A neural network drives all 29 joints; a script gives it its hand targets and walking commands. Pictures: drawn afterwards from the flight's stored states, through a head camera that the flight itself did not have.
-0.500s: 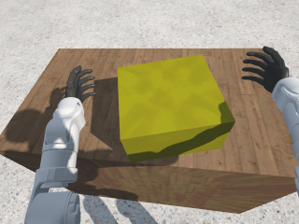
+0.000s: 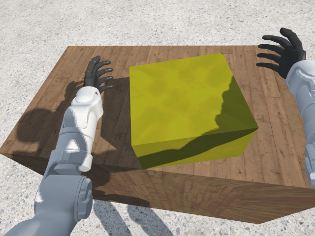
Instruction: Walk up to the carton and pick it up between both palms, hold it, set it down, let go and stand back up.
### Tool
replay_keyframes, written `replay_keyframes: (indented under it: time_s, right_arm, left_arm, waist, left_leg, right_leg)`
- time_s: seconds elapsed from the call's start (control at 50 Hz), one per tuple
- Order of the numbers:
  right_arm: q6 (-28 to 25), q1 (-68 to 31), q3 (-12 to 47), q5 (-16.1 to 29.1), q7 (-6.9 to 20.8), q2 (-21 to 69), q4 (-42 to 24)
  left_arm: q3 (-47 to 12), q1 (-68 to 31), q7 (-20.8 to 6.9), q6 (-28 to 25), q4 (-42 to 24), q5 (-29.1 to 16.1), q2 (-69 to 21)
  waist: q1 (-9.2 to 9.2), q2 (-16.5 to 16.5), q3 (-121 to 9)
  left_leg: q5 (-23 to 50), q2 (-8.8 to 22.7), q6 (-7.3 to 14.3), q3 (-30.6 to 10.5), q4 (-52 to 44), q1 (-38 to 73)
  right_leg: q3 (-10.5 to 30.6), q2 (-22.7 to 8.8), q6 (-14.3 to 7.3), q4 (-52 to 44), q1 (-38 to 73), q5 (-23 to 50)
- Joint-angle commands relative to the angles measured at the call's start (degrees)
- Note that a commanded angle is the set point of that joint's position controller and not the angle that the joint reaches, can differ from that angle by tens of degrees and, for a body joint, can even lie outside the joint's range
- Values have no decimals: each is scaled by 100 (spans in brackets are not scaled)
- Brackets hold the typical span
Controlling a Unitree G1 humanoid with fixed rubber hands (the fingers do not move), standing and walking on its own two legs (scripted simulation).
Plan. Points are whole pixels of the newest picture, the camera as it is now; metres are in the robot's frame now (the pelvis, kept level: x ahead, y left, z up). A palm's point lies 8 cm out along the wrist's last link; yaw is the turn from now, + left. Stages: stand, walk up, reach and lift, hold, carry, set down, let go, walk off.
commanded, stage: reach and lift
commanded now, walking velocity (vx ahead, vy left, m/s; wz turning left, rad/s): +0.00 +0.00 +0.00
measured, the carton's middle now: (183, 110) +0.45 +0.02 +0.01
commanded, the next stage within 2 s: none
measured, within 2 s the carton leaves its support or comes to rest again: neither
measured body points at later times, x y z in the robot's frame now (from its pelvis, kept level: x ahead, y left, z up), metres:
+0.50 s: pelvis -0.02 +0.00 -0.02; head +0.07 -0.03 +0.42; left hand +0.42 +0.24 +0.08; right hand +0.50 -0.21 +0.09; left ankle -0.03 +0.14 -0.74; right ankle +0.01 -0.10 -0.74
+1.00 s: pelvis -0.02 -0.01 -0.02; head +0.09 -0.05 +0.41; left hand +0.43 +0.21 +0.06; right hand +0.51 -0.18 +0.07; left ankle -0.03 +0.14 -0.74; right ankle +0.01 -0.10 -0.74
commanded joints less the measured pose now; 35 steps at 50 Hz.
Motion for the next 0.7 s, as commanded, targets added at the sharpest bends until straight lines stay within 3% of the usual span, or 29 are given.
replay_keyframes:
  time_s: [0.0, 0.12, 0.22, 0.4, 0.56, 0.68]
  right_arm:
    - [-513, -1929, -70, -73, 18, -838, -328]
    - [-1212, -2002, -51, -261, -13, -694, -95]
    - [-1576, -2280, -63, -284, 0, -820, 293]
    - [-1736, -2618, 455, 103, 39, -853, 1229]
    - [-1700, -2667, 838, 413, 2, -633, 1159]
    - [-1733, -2791, 874, 363, -191, -296, 856]
  left_arm:
    - [140, -1788, -45, -662, -200, 144, 622]
    - [55, -1912, -52, -1648, 245, 192, 465]
    - [-193, -2432, 61, -2305, 863, -4, 625]
    - [-791, -2756, 4, -2803, 2227, -590, 707]
    - [-911, -2739, -154, -2812, 2175, -689, 592]
    - [-406, -2884, -172, -3020, 2176, -470, 826]
  waist:
    - [-74, -849, -3299]
    - [-12, -814, -3517]
    - [-3, -758, -3963]
    - [86, -962, -4111]
    - [147, -1173, -4039]
    - [233, -1387, -4327]
  left_leg:
    - [2367, -359, -107, 228, -7, -368]
    - [2474, -314, -156, 222, 136, -555]
    - [2230, -258, -225, 297, 275, -567]
    - [1648, -199, -198, 362, 541, -1129]
    - [1701, -249, -119, 380, 618, -1548]
    - [1302, -397, -3, 493, 526, -2413]
  right_leg:
    - [306, 75, 153, 792, 3641, 3213]
    - [273, 80, 145, 901, 3353, 2970]
    - [178, 132, 124, 894, 2666, 2142]
    - [81, 151, 144, 1126, 1771, 1156]
    - [188, 143, 204, 1308, 1982, 1404]
    - [482, -79, 390, 1521, 2982, 2298]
